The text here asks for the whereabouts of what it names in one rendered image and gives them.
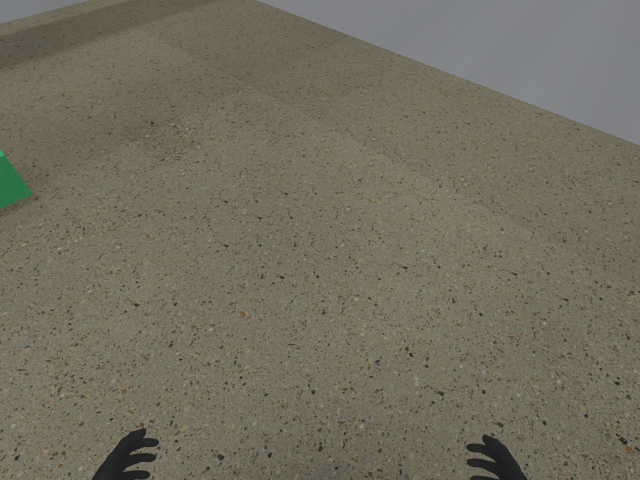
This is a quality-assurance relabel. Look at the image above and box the left robot hand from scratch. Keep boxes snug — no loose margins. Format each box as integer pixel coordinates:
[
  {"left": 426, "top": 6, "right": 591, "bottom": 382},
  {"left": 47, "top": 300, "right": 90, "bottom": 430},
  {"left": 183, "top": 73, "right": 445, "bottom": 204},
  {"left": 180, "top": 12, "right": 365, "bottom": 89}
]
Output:
[{"left": 92, "top": 428, "right": 159, "bottom": 480}]

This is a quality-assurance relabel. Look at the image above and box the right robot hand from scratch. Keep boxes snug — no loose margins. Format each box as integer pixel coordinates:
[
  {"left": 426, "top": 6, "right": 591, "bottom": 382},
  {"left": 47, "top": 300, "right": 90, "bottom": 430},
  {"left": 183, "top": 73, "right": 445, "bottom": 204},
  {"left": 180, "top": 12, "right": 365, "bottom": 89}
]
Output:
[{"left": 466, "top": 434, "right": 527, "bottom": 480}]

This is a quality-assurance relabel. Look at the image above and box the carton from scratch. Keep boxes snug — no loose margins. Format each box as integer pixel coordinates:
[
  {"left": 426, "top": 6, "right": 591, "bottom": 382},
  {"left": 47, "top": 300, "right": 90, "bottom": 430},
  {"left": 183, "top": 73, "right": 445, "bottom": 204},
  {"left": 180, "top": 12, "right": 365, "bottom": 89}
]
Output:
[{"left": 0, "top": 150, "right": 33, "bottom": 208}]

